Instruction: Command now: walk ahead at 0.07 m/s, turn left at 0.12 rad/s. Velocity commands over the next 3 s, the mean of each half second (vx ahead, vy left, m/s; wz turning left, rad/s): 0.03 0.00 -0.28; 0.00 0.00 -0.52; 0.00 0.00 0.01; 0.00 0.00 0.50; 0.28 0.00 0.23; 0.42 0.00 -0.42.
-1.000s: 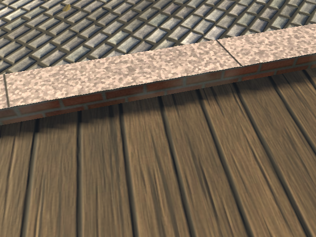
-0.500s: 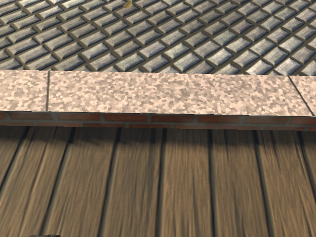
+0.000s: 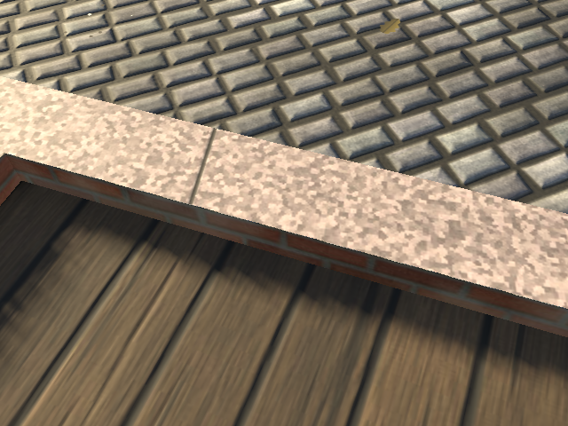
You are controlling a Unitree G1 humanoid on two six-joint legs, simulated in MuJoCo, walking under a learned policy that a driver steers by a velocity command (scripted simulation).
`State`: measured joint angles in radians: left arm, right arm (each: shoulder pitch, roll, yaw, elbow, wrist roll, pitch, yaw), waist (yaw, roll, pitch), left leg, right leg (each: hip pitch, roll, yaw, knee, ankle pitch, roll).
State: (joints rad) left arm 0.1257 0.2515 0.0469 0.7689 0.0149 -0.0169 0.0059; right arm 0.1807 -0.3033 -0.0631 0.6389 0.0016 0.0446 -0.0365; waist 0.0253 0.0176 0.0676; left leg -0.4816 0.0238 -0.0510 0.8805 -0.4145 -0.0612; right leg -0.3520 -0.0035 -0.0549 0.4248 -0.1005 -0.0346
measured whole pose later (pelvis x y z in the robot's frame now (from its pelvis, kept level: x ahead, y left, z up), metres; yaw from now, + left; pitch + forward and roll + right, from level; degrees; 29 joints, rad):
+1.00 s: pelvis +0.04 +0.03 +0.00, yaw -30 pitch +1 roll +0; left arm 0.16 0.35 0.10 0.66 -0.01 0.06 0.02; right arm 0.17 -0.27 -0.08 0.69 -0.01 -0.02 -0.02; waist 0.00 -0.05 0.04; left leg -0.26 -0.01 -0.03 0.47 -0.23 0.01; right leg -0.51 0.11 0.14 1.09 -0.46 0.06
